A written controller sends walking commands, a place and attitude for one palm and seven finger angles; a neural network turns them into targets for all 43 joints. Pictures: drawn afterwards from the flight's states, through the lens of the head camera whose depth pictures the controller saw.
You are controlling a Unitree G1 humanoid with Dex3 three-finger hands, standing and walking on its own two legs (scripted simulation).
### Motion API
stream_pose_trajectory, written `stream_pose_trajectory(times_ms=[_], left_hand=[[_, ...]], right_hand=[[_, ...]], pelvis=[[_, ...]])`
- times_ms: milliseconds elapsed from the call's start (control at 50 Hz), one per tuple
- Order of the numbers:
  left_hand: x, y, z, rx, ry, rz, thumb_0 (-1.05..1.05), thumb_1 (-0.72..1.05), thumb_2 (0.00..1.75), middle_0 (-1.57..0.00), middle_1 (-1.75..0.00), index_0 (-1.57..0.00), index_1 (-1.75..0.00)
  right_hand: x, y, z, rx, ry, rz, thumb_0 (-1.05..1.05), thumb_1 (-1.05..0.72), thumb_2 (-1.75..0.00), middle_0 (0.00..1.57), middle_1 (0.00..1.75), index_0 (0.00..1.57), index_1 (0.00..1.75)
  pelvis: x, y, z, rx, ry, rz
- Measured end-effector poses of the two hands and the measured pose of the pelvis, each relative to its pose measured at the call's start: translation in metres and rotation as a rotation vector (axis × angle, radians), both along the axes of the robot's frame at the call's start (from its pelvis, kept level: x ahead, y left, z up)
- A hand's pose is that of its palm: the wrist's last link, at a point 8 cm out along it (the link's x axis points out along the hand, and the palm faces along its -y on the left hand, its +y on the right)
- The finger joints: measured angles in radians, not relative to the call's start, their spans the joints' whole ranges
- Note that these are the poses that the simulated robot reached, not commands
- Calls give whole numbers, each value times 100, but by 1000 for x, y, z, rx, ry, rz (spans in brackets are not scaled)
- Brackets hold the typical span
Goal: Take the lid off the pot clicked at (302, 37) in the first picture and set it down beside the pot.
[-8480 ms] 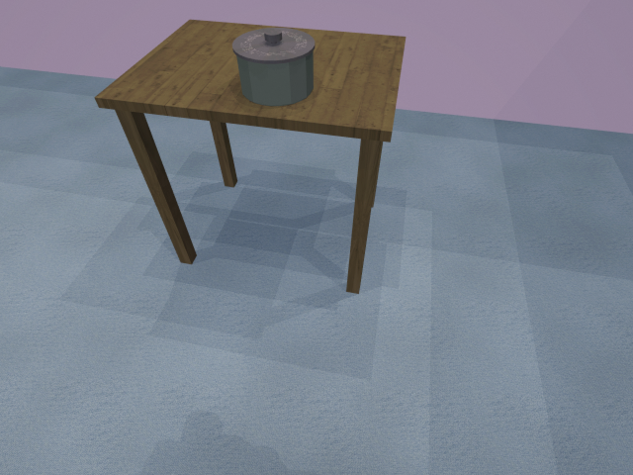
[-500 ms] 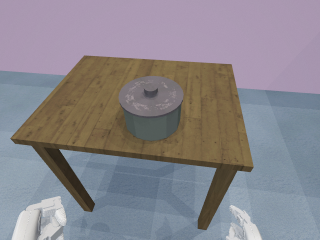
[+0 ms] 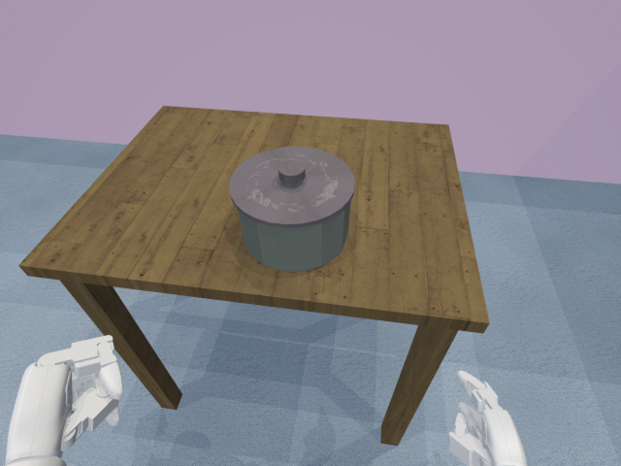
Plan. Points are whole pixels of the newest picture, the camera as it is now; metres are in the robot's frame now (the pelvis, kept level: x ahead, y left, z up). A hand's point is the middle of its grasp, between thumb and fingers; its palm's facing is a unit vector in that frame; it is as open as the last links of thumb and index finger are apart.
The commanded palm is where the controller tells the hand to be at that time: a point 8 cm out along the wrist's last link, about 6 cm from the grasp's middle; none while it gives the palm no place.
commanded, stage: raise the hand higher, near the body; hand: left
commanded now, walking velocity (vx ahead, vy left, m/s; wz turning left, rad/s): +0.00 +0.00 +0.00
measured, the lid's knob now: (291, 171) +0.53 +0.10 +0.11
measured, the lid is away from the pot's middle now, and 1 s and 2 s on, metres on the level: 0.00 0.00 0.00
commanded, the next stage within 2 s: reach forward and open the fingers in 0.18 s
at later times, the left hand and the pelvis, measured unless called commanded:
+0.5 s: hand (105, 358) +0.18 +0.24 +0.11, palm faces +0.09 -0.20 -0.98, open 2.9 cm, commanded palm +0.15 +0.25 +0.16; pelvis +0.00 -0.01 +0.00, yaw -2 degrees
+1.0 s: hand (102, 317) +0.21 +0.25 +0.14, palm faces -0.15 -0.03 -0.99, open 6.5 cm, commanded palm +0.20 +0.25 +0.20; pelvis -0.02 -0.01 +0.00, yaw +1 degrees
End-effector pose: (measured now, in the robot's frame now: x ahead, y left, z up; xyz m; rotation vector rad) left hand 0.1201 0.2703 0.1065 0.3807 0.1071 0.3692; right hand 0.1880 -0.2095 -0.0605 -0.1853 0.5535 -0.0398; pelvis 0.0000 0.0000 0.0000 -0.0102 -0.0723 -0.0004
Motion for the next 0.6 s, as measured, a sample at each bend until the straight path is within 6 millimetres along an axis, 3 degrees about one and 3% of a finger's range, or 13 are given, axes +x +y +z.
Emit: stream_pose_trajectory(times_ms=[300, 480, 600], left_hand=[[17, -8, 36, 72, -109, -20, 2, 89, 90, -130, -150, -130, -150], [36, -22, 57, 882, 173, -142, 1, 80, 95, -127, -139, -127, -139], [46, -16, 64, 1093, 328, -221, 1, 64, 105, -123, -121, -123, -121]], right_hand=[[-6, -7, -15, 11, 69, 6, 1, -91, -90, 20, 30, 20, 30], [5, -23, -28, 17, 170, 21, 1, -91, -90, 20, 30, 20, 30], [17, -25, -31, 41, 181, 7, 1, -91, -90, 20, 30, 20, 29]], pelvis=[[4, -10, 1, 2, 4, 1], [-2, -10, -3, 14, 75, -36], [-2, -11, -2, 14, 77, -16]])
